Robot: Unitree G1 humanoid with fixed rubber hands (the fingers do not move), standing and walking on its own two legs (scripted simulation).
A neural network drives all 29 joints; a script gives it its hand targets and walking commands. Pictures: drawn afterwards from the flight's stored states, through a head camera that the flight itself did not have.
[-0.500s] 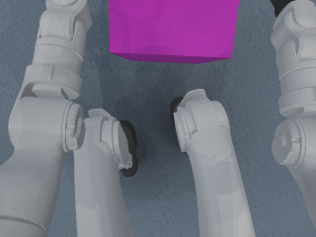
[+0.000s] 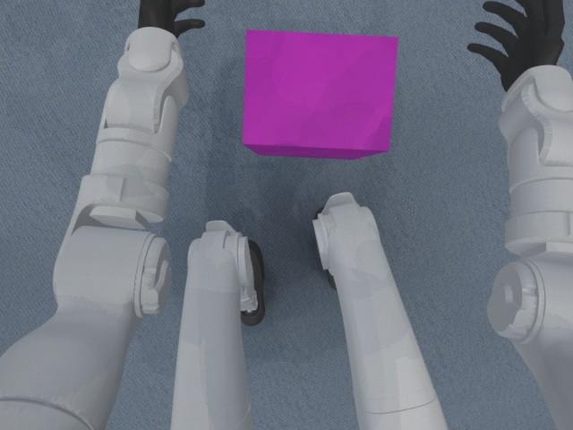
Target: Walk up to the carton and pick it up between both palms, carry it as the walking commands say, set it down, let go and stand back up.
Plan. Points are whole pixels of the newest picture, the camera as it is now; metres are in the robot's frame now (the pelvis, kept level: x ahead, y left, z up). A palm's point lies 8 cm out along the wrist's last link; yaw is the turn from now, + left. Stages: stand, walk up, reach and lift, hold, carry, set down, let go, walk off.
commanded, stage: set down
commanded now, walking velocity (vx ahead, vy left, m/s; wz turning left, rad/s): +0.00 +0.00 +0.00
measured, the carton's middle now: (312, 109) +0.48 -0.10 -0.38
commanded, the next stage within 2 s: let go in 0.52 s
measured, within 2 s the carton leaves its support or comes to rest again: neither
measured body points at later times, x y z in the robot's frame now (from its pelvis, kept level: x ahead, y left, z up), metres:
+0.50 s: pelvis +0.06 -0.02 +0.14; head +0.33 -0.03 +0.49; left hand +0.56 +0.09 +0.02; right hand +0.47 -0.30 +0.03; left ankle +0.10 +0.10 -0.49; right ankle +0.14 -0.12 -0.49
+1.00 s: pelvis +0.09 -0.03 +0.21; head +0.27 -0.02 +0.62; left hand +0.40 +0.15 +0.10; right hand +0.36 -0.29 +0.13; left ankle +0.10 +0.10 -0.49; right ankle +0.14 -0.12 -0.49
